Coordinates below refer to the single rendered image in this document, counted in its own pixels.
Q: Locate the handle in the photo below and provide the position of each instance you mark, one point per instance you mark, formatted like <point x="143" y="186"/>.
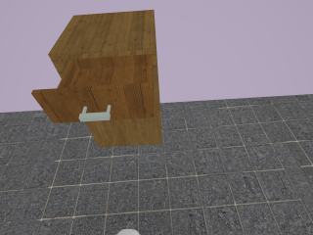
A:
<point x="95" y="116"/>

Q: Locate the drawer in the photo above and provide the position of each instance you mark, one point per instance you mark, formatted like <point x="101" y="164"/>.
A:
<point x="124" y="82"/>

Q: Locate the cabinet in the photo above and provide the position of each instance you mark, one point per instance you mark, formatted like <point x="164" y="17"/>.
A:
<point x="111" y="35"/>

